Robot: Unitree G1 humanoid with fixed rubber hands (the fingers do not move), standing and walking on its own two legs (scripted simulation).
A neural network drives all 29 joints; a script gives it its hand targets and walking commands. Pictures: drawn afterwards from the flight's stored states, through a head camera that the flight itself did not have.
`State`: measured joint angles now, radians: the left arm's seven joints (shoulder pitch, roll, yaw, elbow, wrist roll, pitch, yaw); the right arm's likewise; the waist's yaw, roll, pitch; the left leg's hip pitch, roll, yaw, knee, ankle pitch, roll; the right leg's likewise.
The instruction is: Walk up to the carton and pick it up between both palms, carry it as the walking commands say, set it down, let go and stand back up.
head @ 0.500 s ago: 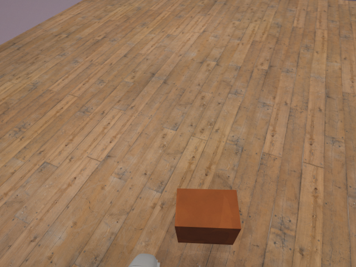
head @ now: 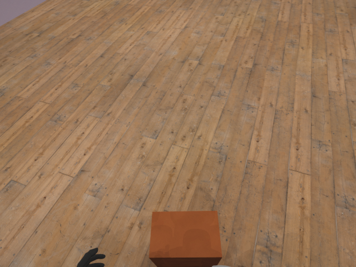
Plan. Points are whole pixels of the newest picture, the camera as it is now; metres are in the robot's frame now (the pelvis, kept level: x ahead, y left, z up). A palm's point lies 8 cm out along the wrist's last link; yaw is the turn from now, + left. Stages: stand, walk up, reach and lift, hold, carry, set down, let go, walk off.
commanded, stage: walk up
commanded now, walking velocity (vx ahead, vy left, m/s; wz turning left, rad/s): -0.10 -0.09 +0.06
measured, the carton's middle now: (185, 240) +0.31 +0.01 -0.60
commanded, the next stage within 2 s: none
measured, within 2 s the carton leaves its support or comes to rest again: neither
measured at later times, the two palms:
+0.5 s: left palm out of the picture +0.05 +0.24 -0.10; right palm out of the picture +0.10 -0.26 -0.11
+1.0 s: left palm out of the picture -0.01 +0.29 -0.11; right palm out of the picture +0.02 -0.20 -0.06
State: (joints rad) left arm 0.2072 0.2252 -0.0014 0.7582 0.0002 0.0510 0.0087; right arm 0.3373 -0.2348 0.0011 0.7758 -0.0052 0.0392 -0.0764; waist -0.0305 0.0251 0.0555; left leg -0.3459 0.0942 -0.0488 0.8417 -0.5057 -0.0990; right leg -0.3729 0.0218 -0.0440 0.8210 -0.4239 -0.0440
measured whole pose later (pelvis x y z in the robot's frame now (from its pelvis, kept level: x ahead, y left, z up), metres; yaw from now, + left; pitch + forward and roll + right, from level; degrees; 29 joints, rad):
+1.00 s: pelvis -0.07 +0.05 +0.03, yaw +1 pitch -2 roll -5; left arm 0.29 0.24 0.00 0.76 0.00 0.11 -0.02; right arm 0.22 -0.22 0.00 0.77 -0.01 0.06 -0.04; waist -0.01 -0.01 0.09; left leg -0.34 0.07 -0.05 0.63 -0.26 0.01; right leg -0.31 0.03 -0.08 0.91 -0.51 0.03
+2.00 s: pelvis -0.09 -0.05 +0.02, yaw +4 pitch -1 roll +1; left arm 0.29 0.24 0.00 0.80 0.00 0.04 0.01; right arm 0.22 -0.21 0.00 0.77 -0.01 0.09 -0.03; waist 0.00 0.01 0.06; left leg -0.38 0.05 -0.05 1.03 -0.45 -0.05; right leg -0.27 0.03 -0.15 0.61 -0.34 -0.10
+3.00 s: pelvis -0.09 -0.06 +0.02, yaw +4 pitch -1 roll -1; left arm 0.29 0.23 0.00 0.81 0.00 0.04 0.02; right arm 0.29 -0.20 0.00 0.77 -0.01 0.06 -0.03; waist -0.01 0.02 0.02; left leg -0.31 0.06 -0.04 0.62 -0.28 -0.04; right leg -0.25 0.04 -0.15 0.59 -0.33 -0.09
